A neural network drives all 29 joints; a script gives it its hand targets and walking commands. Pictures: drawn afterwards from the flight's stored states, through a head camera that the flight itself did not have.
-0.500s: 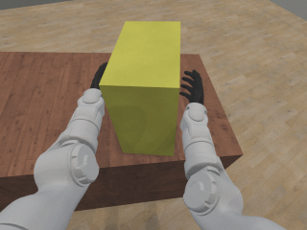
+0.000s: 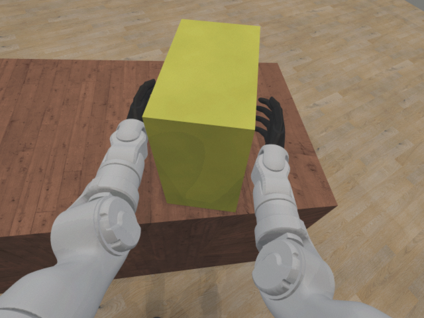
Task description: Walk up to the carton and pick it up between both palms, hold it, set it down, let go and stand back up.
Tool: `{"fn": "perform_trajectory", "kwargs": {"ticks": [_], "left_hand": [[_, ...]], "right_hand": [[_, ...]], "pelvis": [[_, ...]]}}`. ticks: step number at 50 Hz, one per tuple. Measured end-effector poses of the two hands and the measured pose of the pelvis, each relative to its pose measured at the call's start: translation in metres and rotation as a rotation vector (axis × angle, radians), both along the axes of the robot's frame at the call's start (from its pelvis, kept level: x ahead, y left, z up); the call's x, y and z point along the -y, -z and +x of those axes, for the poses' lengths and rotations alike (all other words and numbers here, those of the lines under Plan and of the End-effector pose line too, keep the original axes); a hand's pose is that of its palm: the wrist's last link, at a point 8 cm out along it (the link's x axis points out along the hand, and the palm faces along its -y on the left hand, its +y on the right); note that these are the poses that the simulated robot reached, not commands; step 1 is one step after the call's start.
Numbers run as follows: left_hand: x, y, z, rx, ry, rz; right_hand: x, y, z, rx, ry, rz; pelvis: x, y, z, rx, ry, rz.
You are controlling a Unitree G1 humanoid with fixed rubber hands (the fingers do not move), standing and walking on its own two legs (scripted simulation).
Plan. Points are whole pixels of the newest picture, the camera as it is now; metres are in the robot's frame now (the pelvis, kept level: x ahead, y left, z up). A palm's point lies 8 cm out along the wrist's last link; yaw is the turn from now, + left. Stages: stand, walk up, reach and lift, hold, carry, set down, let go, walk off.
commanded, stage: set down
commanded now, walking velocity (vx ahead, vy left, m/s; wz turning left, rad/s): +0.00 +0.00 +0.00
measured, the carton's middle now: (210, 121) +0.51 -0.01 +0.03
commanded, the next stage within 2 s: none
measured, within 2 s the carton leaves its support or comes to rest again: rests again in 1.72 s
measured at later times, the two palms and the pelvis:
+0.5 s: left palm (141, 122) +0.46 +0.13 +0.07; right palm (273, 145) +0.41 -0.12 +0.08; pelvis +0.00 +0.00 +0.00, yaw +0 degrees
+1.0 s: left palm (142, 122) +0.46 +0.13 +0.07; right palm (273, 146) +0.41 -0.12 +0.08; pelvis -0.01 +0.00 +0.00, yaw +0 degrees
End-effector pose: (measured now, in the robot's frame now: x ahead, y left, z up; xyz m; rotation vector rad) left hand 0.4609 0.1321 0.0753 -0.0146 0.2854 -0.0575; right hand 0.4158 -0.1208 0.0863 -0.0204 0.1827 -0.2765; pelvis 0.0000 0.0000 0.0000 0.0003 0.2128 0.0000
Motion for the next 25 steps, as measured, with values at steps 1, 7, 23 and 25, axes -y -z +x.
{"fn": "perform_trajectory", "kwargs": {"ticks": [1, 7, 23, 25], "left_hand": [[0.0003, 0.0001, -0.0001, 0.001, 0.001, -0.001], [0.0007, 0.0016, -0.0011, 0.005, 0.005, -0.005], [0.0030, 0.0028, -0.0028, 0.012, 0.005, 0.000], [0.0035, 0.0028, -0.0029, 0.011, 0.005, 0.000]], "right_hand": [[0.0002, 0.0006, -0.0006, -0.001, 0.001, -0.001], [0.0002, 0.0029, -0.0034, -0.005, 0.006, -0.013], [0.0018, 0.0058, -0.0056, -0.011, 0.014, -0.022], [0.0023, 0.0062, -0.0058, -0.011, 0.014, -0.023]], "pelvis": [[-0.0002, 0.0000, -0.0003, -0.001, 0.001, 0.000], [-0.0014, -0.0002, -0.0015, 0.000, 0.005, 0.000], [-0.0024, -0.0005, -0.0022, 0.009, 0.007, -0.001], [-0.0023, -0.0005, -0.0019, 0.008, 0.006, -0.001]]}}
